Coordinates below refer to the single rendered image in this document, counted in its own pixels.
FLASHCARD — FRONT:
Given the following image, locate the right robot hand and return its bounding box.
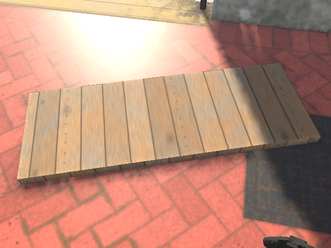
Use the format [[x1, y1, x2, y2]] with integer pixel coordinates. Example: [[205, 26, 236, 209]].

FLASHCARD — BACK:
[[263, 236, 314, 248]]

